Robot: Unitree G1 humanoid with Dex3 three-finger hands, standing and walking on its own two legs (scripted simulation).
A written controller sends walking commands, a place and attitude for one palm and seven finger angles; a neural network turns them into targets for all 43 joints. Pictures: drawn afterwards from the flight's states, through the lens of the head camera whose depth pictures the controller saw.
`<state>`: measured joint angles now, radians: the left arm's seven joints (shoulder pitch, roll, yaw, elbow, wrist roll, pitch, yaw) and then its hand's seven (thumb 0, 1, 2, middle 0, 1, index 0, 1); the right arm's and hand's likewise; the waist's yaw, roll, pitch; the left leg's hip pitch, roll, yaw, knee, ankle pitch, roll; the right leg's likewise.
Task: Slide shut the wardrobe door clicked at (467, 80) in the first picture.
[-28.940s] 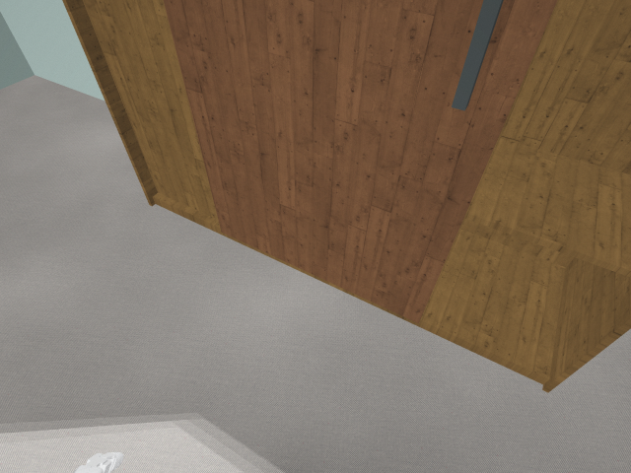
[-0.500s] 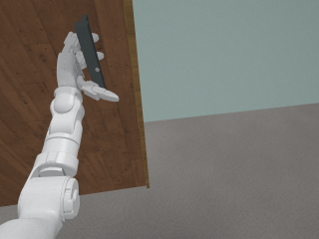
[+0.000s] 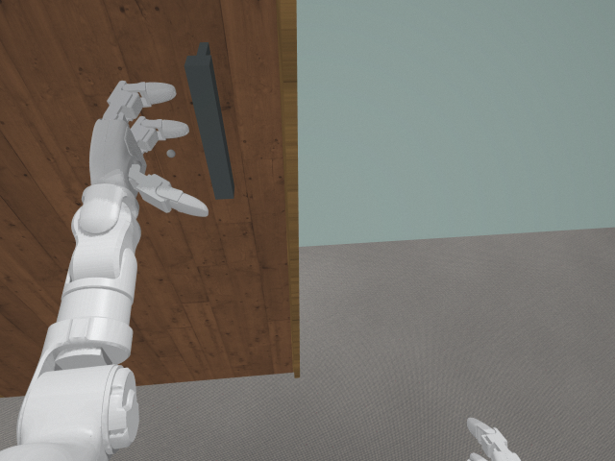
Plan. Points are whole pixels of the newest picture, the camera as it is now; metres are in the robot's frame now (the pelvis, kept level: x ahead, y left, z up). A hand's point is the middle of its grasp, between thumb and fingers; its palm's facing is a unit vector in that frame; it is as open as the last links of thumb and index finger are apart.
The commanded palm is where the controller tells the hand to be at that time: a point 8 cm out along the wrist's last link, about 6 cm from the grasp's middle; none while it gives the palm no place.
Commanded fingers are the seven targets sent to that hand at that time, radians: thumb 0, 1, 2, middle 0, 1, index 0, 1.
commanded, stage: slip the hand off the handle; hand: left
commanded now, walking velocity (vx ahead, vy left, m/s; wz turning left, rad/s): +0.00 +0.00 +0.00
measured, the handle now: (215, 126) +0.47 +0.14 +0.21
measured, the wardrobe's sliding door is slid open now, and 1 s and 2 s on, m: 0.00 0.00 0.00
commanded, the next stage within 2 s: draw the hand back to the body in 0.90 s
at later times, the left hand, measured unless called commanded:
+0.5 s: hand (145, 194) +0.35 +0.19 +0.20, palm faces +0.08 -0.99 -0.07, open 14.7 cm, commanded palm +0.31 +0.24 +0.21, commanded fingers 0.00 -0.55 0.20 -0.25 -1.15 -0.25 -1.15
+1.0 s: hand (131, 232) +0.29 +0.19 +0.20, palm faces +0.08 -0.99 -0.09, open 14.7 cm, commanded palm +0.27 +0.23 +0.21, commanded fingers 0.00 -0.55 0.20 -0.25 -1.15 -0.25 -1.15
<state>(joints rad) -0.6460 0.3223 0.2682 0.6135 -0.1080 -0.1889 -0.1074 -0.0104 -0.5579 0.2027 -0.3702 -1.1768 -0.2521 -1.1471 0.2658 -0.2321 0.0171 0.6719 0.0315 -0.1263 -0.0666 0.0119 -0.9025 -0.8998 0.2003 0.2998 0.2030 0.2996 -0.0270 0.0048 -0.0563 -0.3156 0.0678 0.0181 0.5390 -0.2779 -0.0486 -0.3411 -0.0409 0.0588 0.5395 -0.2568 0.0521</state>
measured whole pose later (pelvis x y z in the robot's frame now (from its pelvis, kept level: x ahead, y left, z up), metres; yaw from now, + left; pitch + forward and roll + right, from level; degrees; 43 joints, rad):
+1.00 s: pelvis +0.00 -0.01 +0.00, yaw +3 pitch -2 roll +0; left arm -0.20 0.27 0.22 0.05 -0.24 -0.05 -0.22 -0.01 -0.56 0.20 -0.25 -1.15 -0.25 -1.15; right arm 0.21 -0.25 0.06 0.67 0.03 -0.24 -0.11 0.02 -0.90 -0.90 0.20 0.30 0.20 0.30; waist 0.06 0.05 -0.04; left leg -0.23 0.07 -0.05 0.56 -0.29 -0.06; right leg -0.23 -0.04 -0.01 0.57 -0.30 0.03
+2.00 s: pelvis +0.00 +0.00 +0.01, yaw +1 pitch -6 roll +0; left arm 0.31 0.33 0.30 -0.30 -0.05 -0.10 0.07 0.00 0.18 0.56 -0.23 -0.72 -0.23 -0.71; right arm 0.22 -0.22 0.02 0.72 -0.03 -0.17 -0.09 0.02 -0.90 -0.90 0.20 0.30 0.20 0.30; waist 0.06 0.04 0.02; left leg -0.07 0.06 0.00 0.41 -0.24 -0.04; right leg -0.08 -0.05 0.03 0.39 -0.21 0.06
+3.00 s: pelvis -0.02 +0.01 +0.01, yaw +1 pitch +0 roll +0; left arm 0.50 0.40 0.39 -0.43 -0.03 -0.18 0.09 0.02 0.89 0.90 -0.21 -0.30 -0.21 -0.30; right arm 0.16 -0.24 -0.01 0.59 -0.02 -0.07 -0.09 0.01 -0.90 -0.90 0.20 0.30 0.20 0.30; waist 0.02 0.03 0.03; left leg -0.24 0.04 0.00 0.45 -0.21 -0.03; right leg -0.23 -0.07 0.04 0.42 -0.18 0.07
